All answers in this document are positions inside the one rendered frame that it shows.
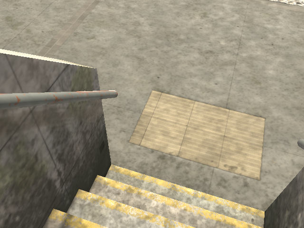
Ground stairs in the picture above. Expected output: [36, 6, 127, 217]
[43, 164, 265, 228]

